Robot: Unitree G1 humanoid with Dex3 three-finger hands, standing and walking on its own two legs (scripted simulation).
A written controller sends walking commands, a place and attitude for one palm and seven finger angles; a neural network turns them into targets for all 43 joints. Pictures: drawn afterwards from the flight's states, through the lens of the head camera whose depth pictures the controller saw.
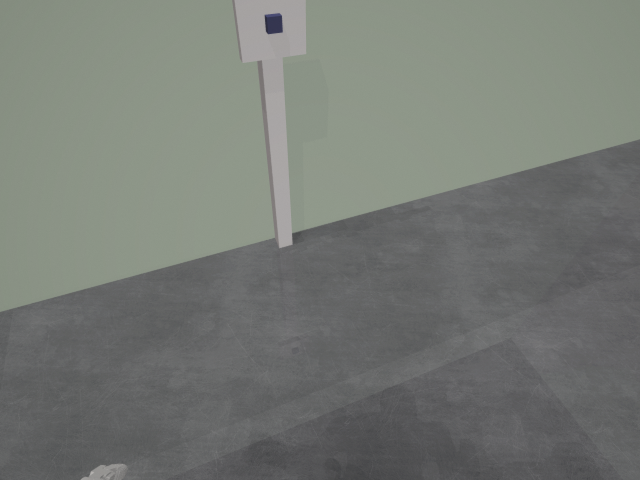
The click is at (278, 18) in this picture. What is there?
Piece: button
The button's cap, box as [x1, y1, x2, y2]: [265, 13, 282, 33]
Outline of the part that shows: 279,13 265,15 266,31 268,33 282,32 281,15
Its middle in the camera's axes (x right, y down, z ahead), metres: -0.12 -0.54 +0.98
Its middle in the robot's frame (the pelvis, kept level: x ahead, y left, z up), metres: +1.10 +0.18 +0.13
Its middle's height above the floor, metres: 0.90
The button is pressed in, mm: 0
